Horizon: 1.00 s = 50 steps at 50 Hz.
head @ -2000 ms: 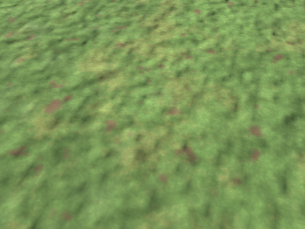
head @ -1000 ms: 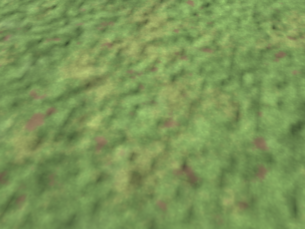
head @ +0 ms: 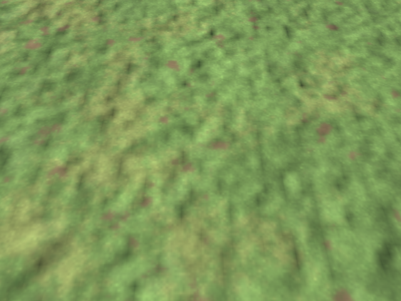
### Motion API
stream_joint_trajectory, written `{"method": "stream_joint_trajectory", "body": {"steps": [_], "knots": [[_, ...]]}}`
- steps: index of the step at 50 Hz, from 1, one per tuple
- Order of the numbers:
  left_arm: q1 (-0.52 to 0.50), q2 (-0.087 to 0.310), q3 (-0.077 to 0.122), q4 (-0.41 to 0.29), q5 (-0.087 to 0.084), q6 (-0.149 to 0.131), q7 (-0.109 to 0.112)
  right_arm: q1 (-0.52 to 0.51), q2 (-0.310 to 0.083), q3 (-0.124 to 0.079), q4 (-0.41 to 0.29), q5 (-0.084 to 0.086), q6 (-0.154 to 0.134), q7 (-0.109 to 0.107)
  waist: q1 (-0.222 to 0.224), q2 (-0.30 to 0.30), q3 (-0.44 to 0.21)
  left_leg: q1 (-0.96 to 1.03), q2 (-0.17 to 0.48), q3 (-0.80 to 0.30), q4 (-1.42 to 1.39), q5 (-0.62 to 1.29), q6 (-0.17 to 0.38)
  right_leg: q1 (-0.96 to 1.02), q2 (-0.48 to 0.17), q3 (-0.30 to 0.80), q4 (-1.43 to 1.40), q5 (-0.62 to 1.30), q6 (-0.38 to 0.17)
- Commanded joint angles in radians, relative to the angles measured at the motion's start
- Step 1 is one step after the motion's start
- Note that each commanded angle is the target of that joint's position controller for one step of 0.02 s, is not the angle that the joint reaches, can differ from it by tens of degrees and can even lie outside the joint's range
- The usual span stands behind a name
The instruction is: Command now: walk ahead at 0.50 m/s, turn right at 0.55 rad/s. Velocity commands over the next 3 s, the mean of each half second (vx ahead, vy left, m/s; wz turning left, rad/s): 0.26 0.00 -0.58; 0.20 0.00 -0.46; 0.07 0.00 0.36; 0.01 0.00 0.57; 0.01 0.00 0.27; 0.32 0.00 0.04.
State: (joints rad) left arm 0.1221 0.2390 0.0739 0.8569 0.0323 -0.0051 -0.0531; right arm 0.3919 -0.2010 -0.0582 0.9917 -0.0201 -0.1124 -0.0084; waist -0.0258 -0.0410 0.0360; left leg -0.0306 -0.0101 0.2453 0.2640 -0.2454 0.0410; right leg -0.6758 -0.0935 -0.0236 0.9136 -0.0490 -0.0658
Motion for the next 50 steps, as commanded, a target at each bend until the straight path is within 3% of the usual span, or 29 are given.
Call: {"method": "stream_joint_trajectory", "body": {"steps": [1, 4, 6, 7, 8, 9, 10, 11, 12, 13, 14, 15, 16, 20, 26, 29, 32, 35, 38, 40, 41, 42, 43, 44, 45, 47, 48, 50], "knots": [[-0.097, -0.006, -0.018, -0.088, 0.001, -0.008, -0.017, -0.013, -0.121, -0.018, -0.056, 0.001, -0.016, -0.006, 0.008, 0.114, 0.058, -0.051, 0.265, -0.065, -0.125, 0.378, 0.09, 0.047, 0.009, -0.058, -0.161, 0.067, -0.009], [-0.147, 0.007, -0.018, -0.115, 0.009, -0.011, -0.02, 0.028, -0.14, -0.023, -0.041, 0.0, 0.0, -0.016, -0.002, 0.107, 0.073, 0.06, 0.29, -0.02, -0.06, 0.547, 0.081, 0.064, 0.035, -0.099, -0.254, -0.009, -0.039], [-0.092, 0.017, -0.011, -0.105, 0.017, -0.016, -0.011, 0.029, -0.166, -0.029, -0.039, 0.0, 0.017, -0.026, 0.022, 0.133, 0.03, 0.109, 0.284, 0.018, 0.097, 0.905, 0.062, 0.155, 0.104, -0.146, -0.286, -0.096, -0.068], [-0.014, 0.031, -0.004, -0.084, 0.018, -0.023, -0.005, 0.025, -0.183, -0.035, -0.04, 0.003, 0.028, -0.029, 0.05, 0.145, -0.016, 0.119, 0.278, 0.024, 0.222, 1.009, 0.054, 0.234, 0.145, -0.154, -0.312, -0.123, -0.086], [0.093, 0.052, 0.008, -0.053, 0.021, -0.034, 0.004, 0.02, -0.193, -0.038, -0.046, 0.008, 0.039, -0.029, 0.089, 0.141, -0.084, 0.093, 0.273, 0.024, 0.397, 0.974, 0.041, 0.36, 0.177, -0.142, -0.37, -0.098, -0.107], [0.213, 0.096, 0.027, -0.018, 0.033, -0.049, 0.019, 0.008, -0.194, -0.038, -0.058, 0.018, 0.043, -0.024, 0.154, 0.088, -0.165, -0.027, 0.242, 0.038, 0.647, 0.736, 0.0, 0.563, 0.153, -0.083, -0.475, 0.063, -0.139], [0.23, 0.202, 0.048, -0.015, 0.03, -0.058, 0.031, 0.044, -0.099, -0.02, -0.105, 0.009, 0.044, -0.017, 0.094, -0.075, -0.254, -0.318, 0.153, 0.019, 0.931, -0.169, -0.034, 0.826, -0.125, 0.204, -0.367, 0.527, -0.183], [0.257, 0.293, 0.073, -0.049, -0.002, -0.039, 0.037, 0.08, -0.109, -0.022, -0.156, 0.033, 0.055, -0.015, 0.097, -0.17, -0.417, -0.559, -0.013, -0.137, 1.233, -0.431, -0.079, 1.017, -0.322, 0.613, -0.422, 0.793, -0.396], [0.244, 0.252, 0.067, -0.062, -0.02, -0.02, 0.051, -0.008, -0.134, -0.023, -0.159, 0.021, 0.056, -0.015, 0.108, 0.007, -0.362, -0.619, 0.058, -0.244, 1.224, -0.308, -0.076, 0.949, -0.28, 0.474, -0.457, 0.822, -0.363], [0.172, 0.197, 0.052, -0.069, -0.029, -0.016, 0.059, -0.069, -0.111, -0.014, -0.177, 0.025, 0.049, -0.015, 0.093, 0.006, -0.238, -0.633, 0.08, -0.249, 1.173, -0.219, -0.072, 0.814, -0.239, 0.382, -0.488, 0.77, -0.335], [0.115, 0.143, 0.037, -0.072, -0.034, -0.014, 0.061, -0.081, -0.114, -0.015, -0.167, 0.012, 0.05, -0.017, 0.054, 0.06, -0.147, -0.606, 0.108, -0.26, 1.084, -0.175, -0.074, 0.693, -0.174, 0.322, -0.527, 0.69, -0.282], [0.093, 0.118, 0.03, -0.076, -0.043, -0.013, 0.067, -0.086, -0.122, -0.018, -0.175, -0.01, 0.066, -0.016, 0.029, 0.052, -0.112, -0.567, 0.118, -0.27, 1.026, -0.162, -0.08, 0.608, -0.13, 0.287, -0.551, 0.643, -0.257], [0.08, 0.103, 0.022, -0.08, -0.04, -0.014, 0.067, -0.059, -0.12, -0.02, -0.17, -0.022, 0.086, -0.014, 0.009, 0.049, -0.115, -0.517, 0.116, -0.27, 0.992, -0.154, -0.085, 0.554, -0.108, 0.263, -0.565, 0.631, -0.239], [0.115, 0.16, 0.035, -0.084, -0.022, -0.028, 0.056, -0.072, -0.101, -0.015, -0.195, -0.015, 0.127, -0.013, -0.006, 0.034, -0.146, -0.494, 0.091, -0.265, 0.884, -0.103, -0.094, 0.498, -0.065, 0.249, -0.573, 0.617, -0.208], [0.177, 0.178, 0.041, -0.099, -0.024, -0.001, 0.064, -0.223, -0.138, -0.02, -0.259, -0.011, 0.151, -0.019, 0.044, -0.025, -0.114, -0.591, 0.077, -0.302, 0.765, -0.039, -0.105, 0.53, -0.046, 0.361, -0.609, 0.24, -0.159], [0.201, 0.184, 0.044, -0.105, -0.02, 0.008, 0.066, -0.268, -0.143, -0.019, -0.282, -0.006, 0.152, -0.024, 0.061, -0.038, -0.092, -0.612, 0.062, -0.321, 0.707, -0.057, -0.103, 0.564, -0.05, 0.422, -0.606, 0.142, -0.163], [0.224, 0.181, 0.045, -0.112, -0.012, 0.011, 0.059, -0.309, -0.143, -0.013, -0.303, -0.011, 0.14, -0.015, 0.083, -0.054, -0.076, -0.596, 0.045, -0.326, 0.614, -0.077, -0.094, 0.561, -0.034, 0.507, -0.66, -0.262, -0.189], [0.237, 0.193, 0.049, -0.117, -0.003, 0.008, 0.05, -0.344, -0.144, -0.006, -0.325, -0.008, 0.117, -0.005, 0.098, -0.066, -0.041, -0.545, 0.012, -0.322, 0.501, -0.131, -0.079, 0.545, -0.025, 0.568, -0.663, -0.391, -0.205], [0.211, 0.205, 0.054, -0.129, 0.001, 0.003, 0.04, -0.299, -0.144, -0.001, -0.331, 0.005, 0.09, -0.007, 0.066, -0.067, -0.043, -0.381, -0.029, -0.314, 0.354, -0.177, -0.05, 0.476, -0.001, 0.602, -0.623, -0.374, -0.193], [0.127, 0.191, 0.052, -0.152, -0.011, 0.002, 0.039, -0.165, -0.135, 0.001, -0.298, 0.011, 0.071, -0.021, -0.035, -0.027, -0.035, -0.084, -0.037, -0.296, 0.099, -0.052, -0.027, 0.289, 0.082, 0.555, -0.542, -0.421, -0.121], [0.123, 0.133, 0.038, -0.169, -0.021, -0.007, 0.044, -0.095, -0.205, -0.015, -0.283, 0.001, 0.062, -0.036, -0.056, 0.09, -0.049, 0.097, 0.108, -0.427, 0.019, -0.124, -0.001, 0.118, 0.158, 0.451, -0.388, -0.54, -0.059], [0.131, 0.048, 0.009, -0.197, -0.034, -0.018, 0.048, -0.051, -0.304, -0.03, -0.296, -0.018, 0.062, -0.042, -0.057, 0.272, -0.094, 0.169, 0.374, -0.784, -0.1, -0.355, 0.083, -0.009, 0.299, 0.22, -0.122, -0.559, -0.005], [0.126, 0.134, 0.022, -0.194, 0.008, -0.025, 0.049, -0.074, -0.315, -0.039, -0.277, -0.028, 0.066, -0.038, -0.018, 0.179, 0.012, 0.038, 0.415, -0.899, -0.1, -0.271, 0.158, -0.066, 0.244, 0.199, -0.012, -0.502, 0.0], [0.147, 0.144, 0.025, -0.174, 0.015, -0.028, 0.046, -0.096, -0.24, -0.023, -0.275, -0.015, 0.063, -0.027, 0.017, 0.112, 0.049, -0.017, 0.381, -0.826, -0.063, -0.122, 0.18, -0.025, 0.204, 0.218, 0.027, -0.441, 0.008], [0.175, 0.129, 0.02, -0.144, 0.01, -0.027, 0.042, -0.133, -0.178, -0.006, -0.275, -0.003, 0.057, -0.014, 0.041, 0.091, 0.059, -0.039, 0.309, -0.696, -0.047, 0.05, 0.155, 0.026, 0.189, 0.215, 0.026, -0.389, 0.029], [0.211, 0.121, 0.015, -0.118, 0.012, -0.016, 0.033, -0.151, -0.159, 0.004, -0.267, 0.004, 0.051, -0.004, 0.06, 0.192, 0.004, -0.032, 0.214, -0.526, -0.005, 0.475, 0.128, 0.105, 0.186, 0.138, 0.045, -0.336, 0.065], [0.202, 0.117, 0.011, -0.12, 0.015, -0.011, 0.032, -0.14, -0.159, 0.005, -0.255, 0.01, 0.048, 0.002, 0.064, 0.196, -0.029, -0.03, 0.194, -0.477, 0.029, 0.692, 0.131, 0.141, 0.168, 0.091, 0.041, -0.32, 0.078], [0.131, 0.085, -0.007, -0.138, 0.005, -0.004, 0.031, -0.11, -0.166, 0.004, -0.234, 0.015, 0.05, 0.008, 0.048, 0.188, -0.053, -0.036, 0.161, -0.425, 0.075, 0.904, 0.125, 0.192, 0.151, 0.028, -0.046, -0.291, 0.1]]}}
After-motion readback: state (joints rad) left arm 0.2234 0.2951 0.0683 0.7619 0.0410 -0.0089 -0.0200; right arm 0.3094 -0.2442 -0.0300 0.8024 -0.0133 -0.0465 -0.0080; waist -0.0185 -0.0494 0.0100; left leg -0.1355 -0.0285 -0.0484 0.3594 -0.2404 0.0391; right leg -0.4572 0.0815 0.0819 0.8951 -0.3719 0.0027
